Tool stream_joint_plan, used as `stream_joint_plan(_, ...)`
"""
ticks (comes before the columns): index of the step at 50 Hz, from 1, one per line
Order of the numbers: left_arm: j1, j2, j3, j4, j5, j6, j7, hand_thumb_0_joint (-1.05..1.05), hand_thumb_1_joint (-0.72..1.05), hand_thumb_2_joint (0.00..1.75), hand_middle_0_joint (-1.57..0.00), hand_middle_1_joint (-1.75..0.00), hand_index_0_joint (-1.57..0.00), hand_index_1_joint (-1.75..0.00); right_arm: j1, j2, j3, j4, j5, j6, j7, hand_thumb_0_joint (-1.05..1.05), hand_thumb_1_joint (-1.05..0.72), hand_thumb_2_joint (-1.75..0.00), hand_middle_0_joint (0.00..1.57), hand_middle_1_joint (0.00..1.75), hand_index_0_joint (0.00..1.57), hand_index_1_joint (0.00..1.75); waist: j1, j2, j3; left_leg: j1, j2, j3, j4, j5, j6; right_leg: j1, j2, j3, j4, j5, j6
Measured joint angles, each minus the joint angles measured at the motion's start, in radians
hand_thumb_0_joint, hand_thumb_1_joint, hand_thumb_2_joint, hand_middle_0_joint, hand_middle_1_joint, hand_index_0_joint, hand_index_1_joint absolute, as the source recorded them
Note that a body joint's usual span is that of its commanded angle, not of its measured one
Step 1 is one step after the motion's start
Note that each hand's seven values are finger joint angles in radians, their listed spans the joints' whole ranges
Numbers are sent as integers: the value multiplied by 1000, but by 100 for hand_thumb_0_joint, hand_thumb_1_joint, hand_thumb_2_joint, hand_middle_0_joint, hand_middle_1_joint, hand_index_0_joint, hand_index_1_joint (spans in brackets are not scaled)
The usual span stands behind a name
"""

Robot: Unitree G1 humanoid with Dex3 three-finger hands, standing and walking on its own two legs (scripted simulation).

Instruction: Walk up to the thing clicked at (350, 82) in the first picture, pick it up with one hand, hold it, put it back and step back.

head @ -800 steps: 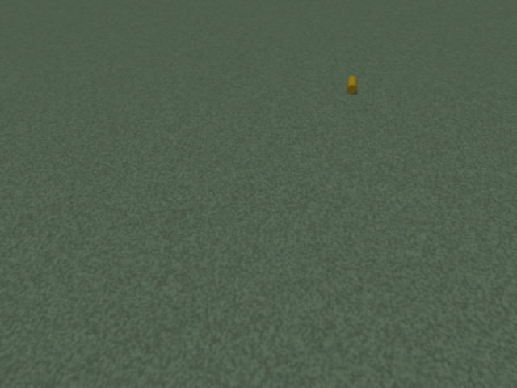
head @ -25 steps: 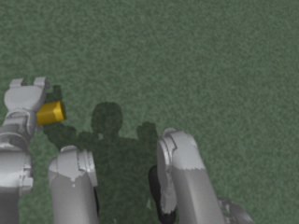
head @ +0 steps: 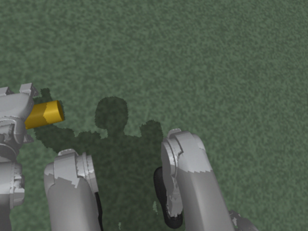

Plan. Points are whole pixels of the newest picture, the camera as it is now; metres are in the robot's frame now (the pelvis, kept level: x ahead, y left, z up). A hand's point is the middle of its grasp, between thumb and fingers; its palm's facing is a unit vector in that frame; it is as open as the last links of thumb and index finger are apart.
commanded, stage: rest palm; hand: left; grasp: from above
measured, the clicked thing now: (37, 115) +0.45 +0.29 -0.28
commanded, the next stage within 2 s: close in 0.54 s
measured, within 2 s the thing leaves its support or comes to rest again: neither
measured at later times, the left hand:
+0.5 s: hand (32, 119) +0.43 +0.29 -0.24, palm faces -0.47 -0.13 -0.87, open 13.9 cm
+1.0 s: hand (34, 119) +0.44 +0.29 -0.26, palm faces -0.44 -0.13 -0.89, open 12.0 cm
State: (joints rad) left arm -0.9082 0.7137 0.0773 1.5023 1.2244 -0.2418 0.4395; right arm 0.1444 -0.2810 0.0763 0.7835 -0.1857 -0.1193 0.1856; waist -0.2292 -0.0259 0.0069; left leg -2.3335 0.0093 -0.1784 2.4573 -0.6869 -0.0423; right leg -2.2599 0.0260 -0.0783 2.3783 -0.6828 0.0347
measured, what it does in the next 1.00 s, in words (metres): stands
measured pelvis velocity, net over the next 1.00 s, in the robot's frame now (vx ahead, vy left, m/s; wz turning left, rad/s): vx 0.00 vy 0.01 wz -0.08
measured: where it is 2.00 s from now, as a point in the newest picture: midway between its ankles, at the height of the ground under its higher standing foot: (133, 218)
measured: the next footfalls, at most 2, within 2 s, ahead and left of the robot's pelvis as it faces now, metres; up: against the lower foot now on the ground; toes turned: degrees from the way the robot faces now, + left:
none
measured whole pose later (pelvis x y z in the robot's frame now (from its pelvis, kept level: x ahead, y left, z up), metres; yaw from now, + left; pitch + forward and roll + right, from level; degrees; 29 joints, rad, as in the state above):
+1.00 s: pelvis +0.00 +0.01 -0.02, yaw -5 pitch +28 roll -12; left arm -0.96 0.87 0.18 1.76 1.31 -0.22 0.70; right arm 0.08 -0.32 0.19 0.78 -0.31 -0.24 0.30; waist -0.34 -0.10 0.10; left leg -2.36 0.01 -0.25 2.57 -0.73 -0.03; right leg -2.25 0.06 -0.13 2.42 -0.69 0.06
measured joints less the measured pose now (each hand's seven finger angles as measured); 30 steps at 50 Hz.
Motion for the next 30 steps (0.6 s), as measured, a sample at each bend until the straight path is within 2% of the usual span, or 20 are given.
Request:
stream_joint_plan(6,-10,1,19,46,76,-20,99,0,-50,100,-12,-98,-12,-99,-30,-7,7,-2,-23,-11,9,0,-90,-90,20,30,21,30,-20,-26,-5,-3,-3,-9,20,-9,1,5,1,-6,11,-8,3)
stream_joint_plan(11,-46,24,43,136,106,10,164,0,-50,102,-11,-97,-10,-99,-58,-12,25,-8,-50,-34,27,0,-90,-90,20,30,20,30,-53,-40,5,-11,-2,-17,37,-12,5,2,5,-12,19,-7,8)
stream_joint_plan(15,-64,50,69,181,103,36,190,0,-50,103,-10,-97,-9,-99,-65,-15,38,-11,-70,-49,45,0,-90,-90,20,30,20,30,-75,-44,23,-19,-1,-23,51,-12,7,-4,10,-15,27,-4,12)
stream_joint_plan(20,-59,84,104,198,86,43,190,0,-50,103,-10,-97,-8,-99,-54,-17,52,-4,-84,-65,61,0,-90,-90,20,30,20,30,-89,-44,49,-28,1,-32,70,-17,8,-12,15,-21,38,-3,16)
stream_joint_plan(26,-40,111,103,197,59,23,177,0,-49,102,-10,-99,-8,-100,-31,-12,79,12,-98,-72,75,0,-90,-90,20,30,20,30,-93,-45,75,-27,2,-45,86,-27,5,-11,19,-30,47,-5,18)
stream_joint_plan(30,-27,122,107,190,59,-1,180,0,-49,102,-9,-99,-8,-101,-22,-8,95,14,-103,-77,82,0,-90,-90,20,30,20,30,-94,-48,85,-24,4,-52,94,-32,5,-8,23,-36,48,-6,21)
